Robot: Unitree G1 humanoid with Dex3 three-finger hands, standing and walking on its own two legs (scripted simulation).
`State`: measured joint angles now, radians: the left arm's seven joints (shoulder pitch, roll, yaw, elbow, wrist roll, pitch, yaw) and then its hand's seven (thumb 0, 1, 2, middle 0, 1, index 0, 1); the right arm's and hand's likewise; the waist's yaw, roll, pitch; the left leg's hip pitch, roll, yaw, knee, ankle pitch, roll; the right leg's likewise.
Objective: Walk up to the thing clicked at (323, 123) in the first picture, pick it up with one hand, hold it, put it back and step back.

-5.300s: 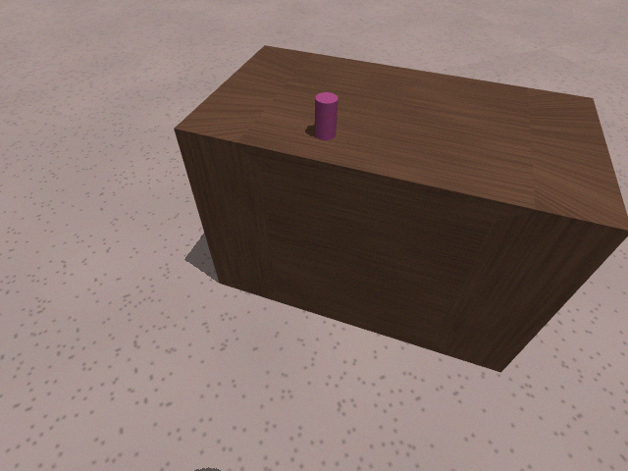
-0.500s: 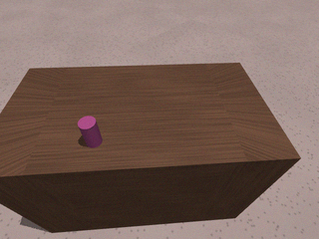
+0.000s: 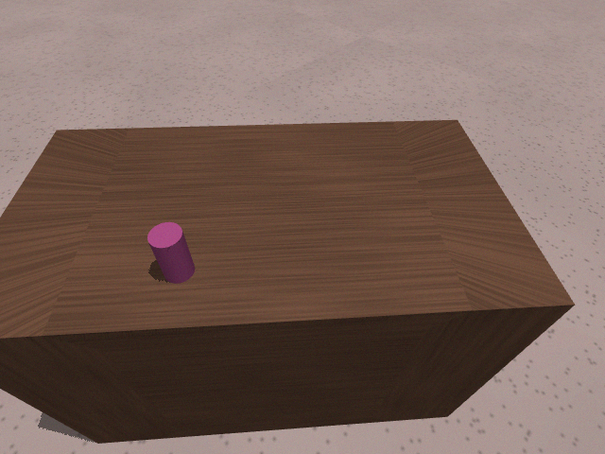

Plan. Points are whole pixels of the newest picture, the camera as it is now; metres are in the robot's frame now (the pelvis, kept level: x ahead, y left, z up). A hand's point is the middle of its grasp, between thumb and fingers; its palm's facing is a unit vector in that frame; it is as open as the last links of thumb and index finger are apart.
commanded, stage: stand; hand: left
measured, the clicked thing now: (172, 253) +0.44 +0.22 -0.03
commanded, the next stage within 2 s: rise first in 0.58 s
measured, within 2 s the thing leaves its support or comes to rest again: neither
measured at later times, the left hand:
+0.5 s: hand out of the picture +0.07 +0.25 -0.16, palm faces -0.03 -0.94 -0.35, open 7.4 cm
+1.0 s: hand (117, 450) +0.17 +0.25 -0.11, palm faces +0.22 -0.92 -0.33, open 12.9 cm
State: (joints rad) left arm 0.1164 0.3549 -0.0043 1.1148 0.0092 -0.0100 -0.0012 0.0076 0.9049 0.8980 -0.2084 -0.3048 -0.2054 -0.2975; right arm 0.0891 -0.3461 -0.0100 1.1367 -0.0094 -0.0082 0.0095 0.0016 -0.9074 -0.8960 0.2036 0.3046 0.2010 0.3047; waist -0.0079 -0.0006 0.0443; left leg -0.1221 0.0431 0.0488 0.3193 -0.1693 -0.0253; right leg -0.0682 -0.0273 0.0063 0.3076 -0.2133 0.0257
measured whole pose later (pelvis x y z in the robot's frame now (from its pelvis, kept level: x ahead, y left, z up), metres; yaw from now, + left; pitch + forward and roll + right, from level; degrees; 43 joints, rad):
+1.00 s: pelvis -0.01 +0.00 -0.01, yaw +1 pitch +3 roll +0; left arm 0.12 0.29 0.15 0.74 -0.04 -0.08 0.06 0.01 0.24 0.33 -0.10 -0.10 -0.09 -0.09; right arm 0.09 -0.27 -0.13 0.83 0.05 -0.07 -0.05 0.00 -0.24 -0.33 0.07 0.09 0.07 0.09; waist 0.01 0.01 0.00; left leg -0.28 0.04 0.03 0.43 -0.20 -0.03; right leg -0.22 -0.03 -0.01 0.43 -0.26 0.02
